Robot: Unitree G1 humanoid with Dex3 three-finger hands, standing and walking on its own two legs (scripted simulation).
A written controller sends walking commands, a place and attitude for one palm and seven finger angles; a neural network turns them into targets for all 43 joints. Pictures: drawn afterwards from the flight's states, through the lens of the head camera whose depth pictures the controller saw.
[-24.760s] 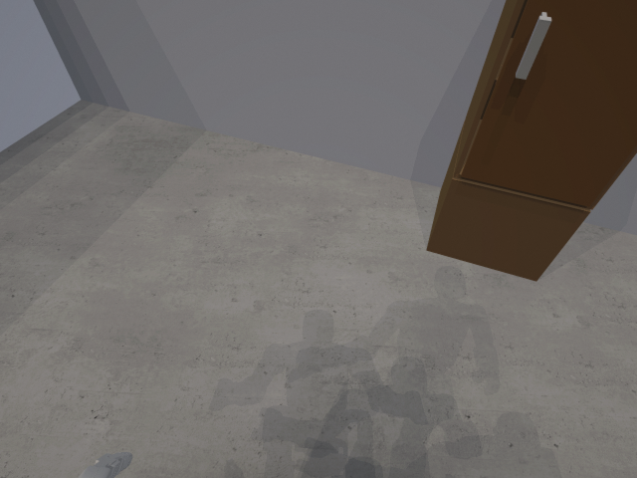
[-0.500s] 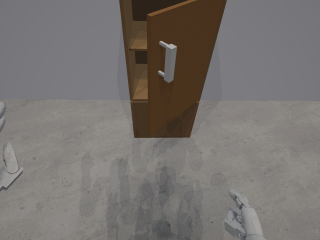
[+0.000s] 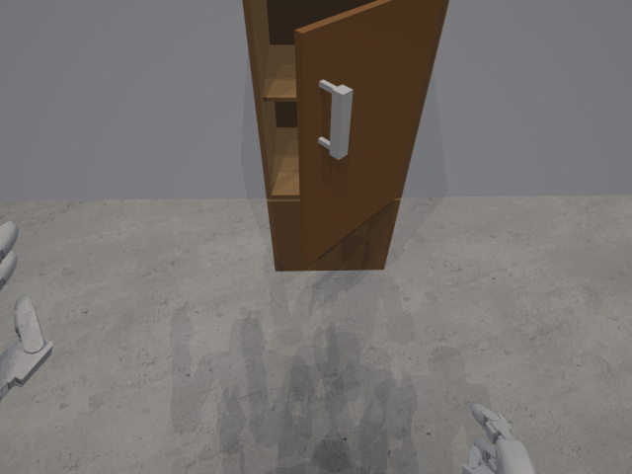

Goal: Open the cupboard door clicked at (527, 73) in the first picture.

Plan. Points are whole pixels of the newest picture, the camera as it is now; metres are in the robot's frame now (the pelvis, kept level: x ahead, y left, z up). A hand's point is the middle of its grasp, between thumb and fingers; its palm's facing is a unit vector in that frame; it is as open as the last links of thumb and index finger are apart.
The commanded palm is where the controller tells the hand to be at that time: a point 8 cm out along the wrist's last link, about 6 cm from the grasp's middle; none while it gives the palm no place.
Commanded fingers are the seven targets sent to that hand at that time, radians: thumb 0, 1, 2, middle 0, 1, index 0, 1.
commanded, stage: let the arm hang, fingers relaxed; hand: left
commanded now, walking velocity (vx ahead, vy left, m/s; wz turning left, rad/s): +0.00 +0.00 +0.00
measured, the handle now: (331, 119) +0.68 +0.01 +0.09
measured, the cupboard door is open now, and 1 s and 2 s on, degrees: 43 43 43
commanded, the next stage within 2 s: look to check the result in 1.10 s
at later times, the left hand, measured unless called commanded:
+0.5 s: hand out of the picture -0.02 +0.17 -0.18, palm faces +0.06 -0.97 -0.22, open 7.2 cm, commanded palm none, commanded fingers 0.00 0.90 0.90 -0.20 -0.30 -0.20 -0.30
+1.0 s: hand out of the picture +0.02 +0.14 -0.18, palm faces +0.05 -0.98 -0.20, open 7.3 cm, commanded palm none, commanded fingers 0.00 0.90 0.90 -0.20 -0.30 -0.20 -0.30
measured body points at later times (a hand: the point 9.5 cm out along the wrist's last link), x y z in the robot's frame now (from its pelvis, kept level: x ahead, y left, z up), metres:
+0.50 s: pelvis +0.00 -0.02 -0.01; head +0.02 -0.02 +0.44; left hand -0.02 +0.22 -0.16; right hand -0.01 -0.25 -0.16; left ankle +0.04 +0.10 -0.74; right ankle +0.02 -0.13 -0.74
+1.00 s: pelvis +0.02 -0.03 +0.00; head +0.03 -0.03 +0.45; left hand +0.02 +0.20 -0.16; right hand +0.01 -0.24 -0.17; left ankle +0.04 +0.10 -0.74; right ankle +0.02 -0.13 -0.74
